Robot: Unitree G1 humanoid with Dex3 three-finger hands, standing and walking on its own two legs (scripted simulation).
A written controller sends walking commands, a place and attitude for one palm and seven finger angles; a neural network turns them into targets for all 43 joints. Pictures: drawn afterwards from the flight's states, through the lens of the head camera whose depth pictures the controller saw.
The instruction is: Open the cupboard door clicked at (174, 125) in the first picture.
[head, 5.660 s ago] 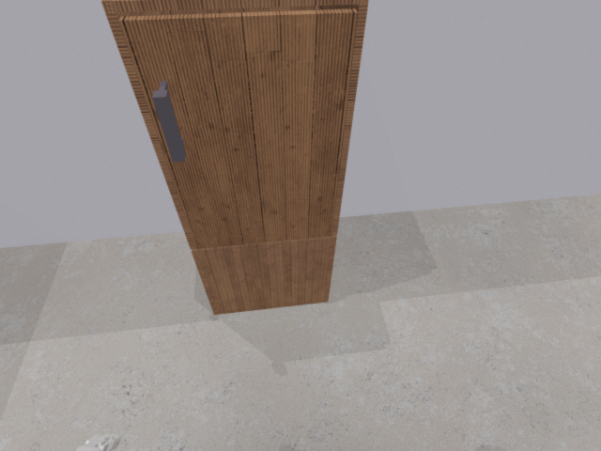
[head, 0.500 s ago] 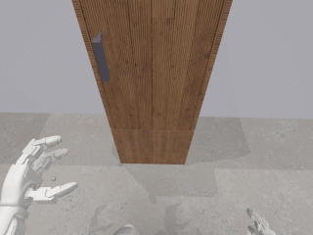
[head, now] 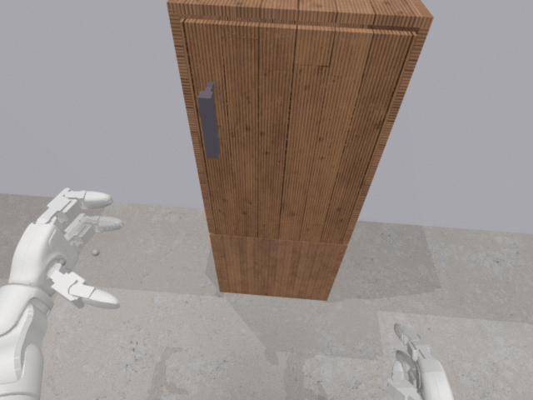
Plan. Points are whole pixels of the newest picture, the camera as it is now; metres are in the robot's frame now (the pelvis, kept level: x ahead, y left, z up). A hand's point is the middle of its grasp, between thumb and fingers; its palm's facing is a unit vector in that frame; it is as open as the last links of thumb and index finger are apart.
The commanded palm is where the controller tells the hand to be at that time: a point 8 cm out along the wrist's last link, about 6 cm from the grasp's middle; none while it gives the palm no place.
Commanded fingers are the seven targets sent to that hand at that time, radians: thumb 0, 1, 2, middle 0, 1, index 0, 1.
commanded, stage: raise the hand with hooked fingers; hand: left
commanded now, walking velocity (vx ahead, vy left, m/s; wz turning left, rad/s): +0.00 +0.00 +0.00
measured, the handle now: (211, 121) +0.58 +0.17 +0.11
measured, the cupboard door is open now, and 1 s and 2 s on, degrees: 0 0 0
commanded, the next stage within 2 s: move the hooked fingers beside the handle in 0.68 s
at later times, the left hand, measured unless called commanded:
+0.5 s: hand (110, 230) +0.29 +0.25 +0.12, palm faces +0.04 -1.00 -0.02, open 14.0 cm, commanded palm +0.27 +0.29 +0.13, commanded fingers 0.00 -0.50 0.30 -0.30 -1.20 -0.30 -1.20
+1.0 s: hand (119, 217) +0.31 +0.24 +0.12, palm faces +0.05 -1.00 +0.00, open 14.0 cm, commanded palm +0.30 +0.29 +0.13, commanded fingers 0.00 -0.50 0.30 -0.30 -1.20 -0.30 -1.20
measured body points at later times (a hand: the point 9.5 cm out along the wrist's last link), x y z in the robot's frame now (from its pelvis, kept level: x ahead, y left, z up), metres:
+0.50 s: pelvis +0.00 -0.02 +0.01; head +0.01 -0.02 +0.46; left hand +0.29 +0.30 +0.12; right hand +0.15 -0.28 -0.07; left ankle +0.04 +0.10 -0.71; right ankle -0.02 -0.14 -0.71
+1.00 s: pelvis +0.00 -0.03 +0.01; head +0.01 -0.03 +0.46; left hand +0.31 +0.30 +0.13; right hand +0.16 -0.28 -0.07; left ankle +0.04 +0.10 -0.71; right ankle -0.02 -0.14 -0.71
